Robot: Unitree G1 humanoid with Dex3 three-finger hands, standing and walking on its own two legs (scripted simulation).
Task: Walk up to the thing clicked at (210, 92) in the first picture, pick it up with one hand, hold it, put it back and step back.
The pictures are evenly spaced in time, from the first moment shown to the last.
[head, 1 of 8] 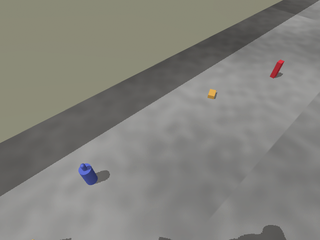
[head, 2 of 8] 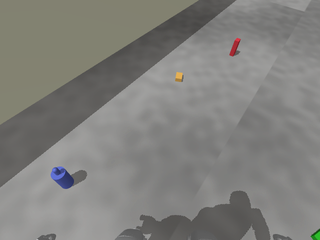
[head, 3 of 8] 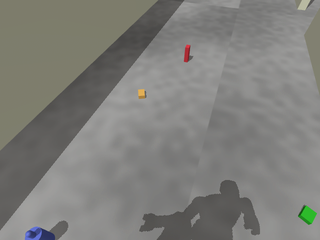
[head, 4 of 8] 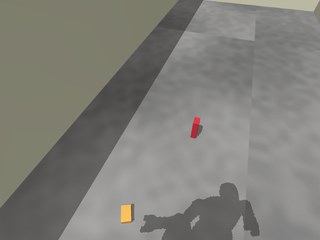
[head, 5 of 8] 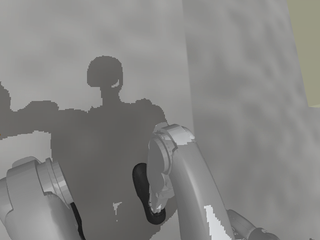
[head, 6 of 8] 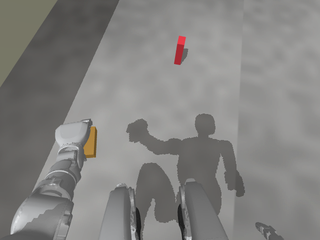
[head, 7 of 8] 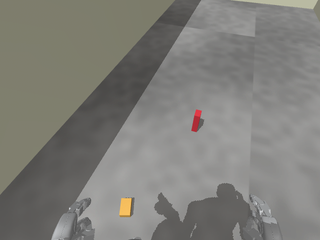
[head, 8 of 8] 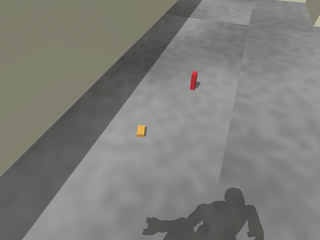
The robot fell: no
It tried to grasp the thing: yes
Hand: left
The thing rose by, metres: 0.67
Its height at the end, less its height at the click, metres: +0.00
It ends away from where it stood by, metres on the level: 0.00
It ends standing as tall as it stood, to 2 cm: yes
